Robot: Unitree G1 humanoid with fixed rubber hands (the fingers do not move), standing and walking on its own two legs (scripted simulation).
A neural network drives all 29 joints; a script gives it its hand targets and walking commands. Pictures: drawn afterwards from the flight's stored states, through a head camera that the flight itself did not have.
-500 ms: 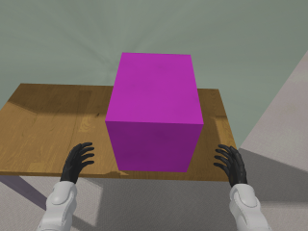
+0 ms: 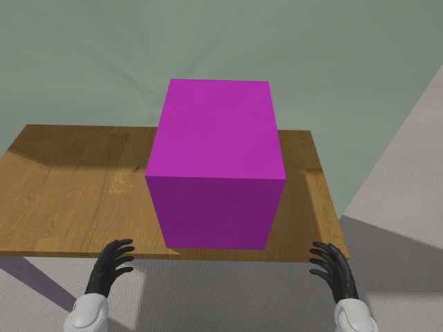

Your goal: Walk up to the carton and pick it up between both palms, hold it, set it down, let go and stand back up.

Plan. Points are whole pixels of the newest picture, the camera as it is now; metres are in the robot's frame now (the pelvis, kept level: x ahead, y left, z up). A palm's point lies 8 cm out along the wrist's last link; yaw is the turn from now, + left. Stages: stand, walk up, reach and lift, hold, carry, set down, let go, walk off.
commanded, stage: set down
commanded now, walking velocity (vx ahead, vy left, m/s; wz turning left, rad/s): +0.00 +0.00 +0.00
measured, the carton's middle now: (217, 164) +0.47 +0.04 +0.00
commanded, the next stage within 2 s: let go in 0.64 s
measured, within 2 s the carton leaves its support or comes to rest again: neither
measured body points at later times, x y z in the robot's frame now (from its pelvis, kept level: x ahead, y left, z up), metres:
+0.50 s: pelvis +0.01 +0.00 +0.00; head +0.01 +0.01 +0.45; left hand +0.19 +0.24 -0.08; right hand +0.19 -0.21 -0.07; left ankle +0.00 +0.13 -0.74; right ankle -0.01 -0.10 -0.74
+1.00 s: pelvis +0.00 +0.00 +0.00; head +0.01 +0.01 +0.45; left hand +0.17 +0.22 -0.09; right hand +0.17 -0.23 -0.08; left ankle +0.00 +0.13 -0.74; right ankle -0.01 -0.10 -0.74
